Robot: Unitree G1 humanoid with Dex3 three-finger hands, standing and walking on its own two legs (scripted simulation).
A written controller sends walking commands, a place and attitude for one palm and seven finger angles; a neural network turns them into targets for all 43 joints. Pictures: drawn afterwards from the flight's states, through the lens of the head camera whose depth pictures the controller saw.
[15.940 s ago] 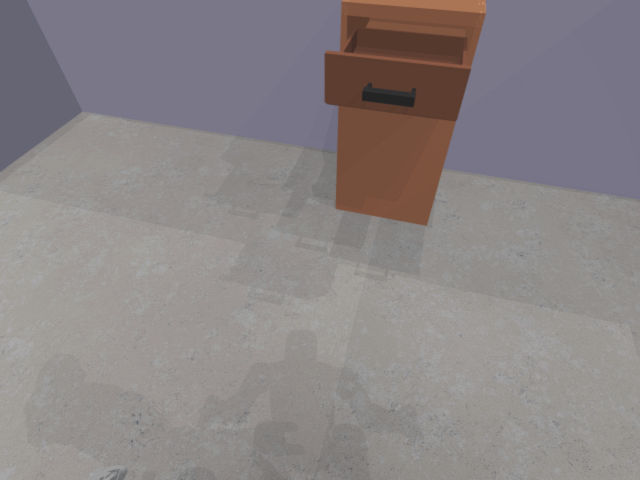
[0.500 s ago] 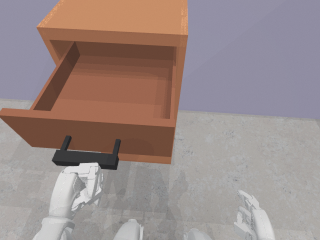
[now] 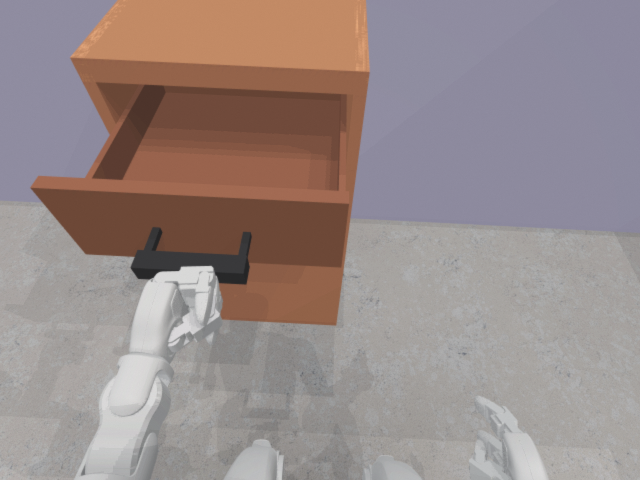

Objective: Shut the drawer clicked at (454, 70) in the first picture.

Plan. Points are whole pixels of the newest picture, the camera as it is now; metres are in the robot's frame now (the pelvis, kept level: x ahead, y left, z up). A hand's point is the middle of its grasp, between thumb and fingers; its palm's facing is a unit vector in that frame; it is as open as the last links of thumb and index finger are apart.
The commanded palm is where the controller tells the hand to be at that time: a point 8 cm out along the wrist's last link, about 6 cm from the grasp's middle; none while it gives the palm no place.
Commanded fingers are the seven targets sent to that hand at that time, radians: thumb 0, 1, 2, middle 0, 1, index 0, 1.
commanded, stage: push the drawer shut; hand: left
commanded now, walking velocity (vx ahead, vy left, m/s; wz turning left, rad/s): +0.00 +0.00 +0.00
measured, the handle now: (196, 252) +0.38 +0.17 +0.06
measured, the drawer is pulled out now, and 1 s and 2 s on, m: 0.21 0.08 0.00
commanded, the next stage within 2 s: none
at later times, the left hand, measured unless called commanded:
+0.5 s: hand (226, 273) +0.36 +0.13 +0.05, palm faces -0.07 -1.00 -0.05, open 2.9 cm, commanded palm +0.35 +0.18 +0.06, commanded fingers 0.00 0.90 0.90 -1.40 -1.60 -1.40 -1.60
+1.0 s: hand (240, 226) +0.43 +0.12 +0.05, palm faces -0.06 -1.00 -0.05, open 3.0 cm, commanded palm +0.42 +0.18 +0.06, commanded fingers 0.00 0.90 0.90 -1.40 -1.60 -1.40 -1.60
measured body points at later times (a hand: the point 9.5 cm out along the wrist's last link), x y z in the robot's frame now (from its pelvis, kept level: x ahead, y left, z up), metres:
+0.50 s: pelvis +0.00 +0.00 +0.00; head +0.07 +0.00 +0.45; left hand +0.35 +0.18 +0.06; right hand +0.14 -0.25 -0.10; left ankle +0.04 +0.12 -0.66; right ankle +0.00 -0.12 -0.66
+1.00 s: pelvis +0.00 -0.01 +0.00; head +0.09 -0.01 +0.44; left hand +0.43 +0.17 +0.06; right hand +0.07 -0.26 -0.12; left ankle +0.04 +0.12 -0.66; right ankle +0.00 -0.12 -0.66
